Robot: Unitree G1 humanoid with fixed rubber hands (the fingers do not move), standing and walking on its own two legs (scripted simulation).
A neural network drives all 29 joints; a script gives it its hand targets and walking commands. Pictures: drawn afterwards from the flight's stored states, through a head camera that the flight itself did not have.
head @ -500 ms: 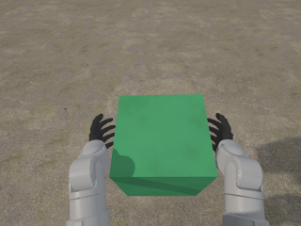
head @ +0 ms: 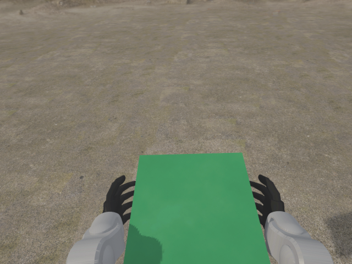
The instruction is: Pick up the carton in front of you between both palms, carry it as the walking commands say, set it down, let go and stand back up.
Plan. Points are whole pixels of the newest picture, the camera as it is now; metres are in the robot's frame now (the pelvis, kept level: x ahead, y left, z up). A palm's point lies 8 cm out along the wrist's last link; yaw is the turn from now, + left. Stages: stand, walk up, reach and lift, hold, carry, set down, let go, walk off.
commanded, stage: carry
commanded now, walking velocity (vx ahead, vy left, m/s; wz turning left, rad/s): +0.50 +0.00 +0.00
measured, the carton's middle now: (192, 225) +0.24 +0.00 +0.03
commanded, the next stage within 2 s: none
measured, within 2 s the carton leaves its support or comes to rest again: neither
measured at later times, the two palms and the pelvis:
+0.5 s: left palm (140, 119) +0.53 +0.15 +0.10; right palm (239, 119) +0.52 -0.15 +0.10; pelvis +0.31 +0.01 +0.00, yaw -2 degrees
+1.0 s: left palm (158, 75) +0.85 +0.13 +0.10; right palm (229, 74) +0.85 -0.17 +0.09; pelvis +0.63 -0.02 +0.00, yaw +0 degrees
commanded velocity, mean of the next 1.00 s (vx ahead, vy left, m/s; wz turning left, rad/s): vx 0.50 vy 0.00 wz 0.00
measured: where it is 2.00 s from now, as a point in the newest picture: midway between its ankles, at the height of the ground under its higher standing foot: (189, 148)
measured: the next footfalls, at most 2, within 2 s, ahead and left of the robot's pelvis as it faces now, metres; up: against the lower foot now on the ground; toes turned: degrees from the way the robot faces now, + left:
left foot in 0.08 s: +0.23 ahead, +0.12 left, +0.00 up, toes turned +11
right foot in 0.56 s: +0.52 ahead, -0.12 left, +0.00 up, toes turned -13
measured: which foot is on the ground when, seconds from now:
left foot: up 0.00-0.06, down 0.08-0.60, up 0.62-1.00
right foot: down 0.00-0.08, up 0.10-0.54, down 0.56-1.00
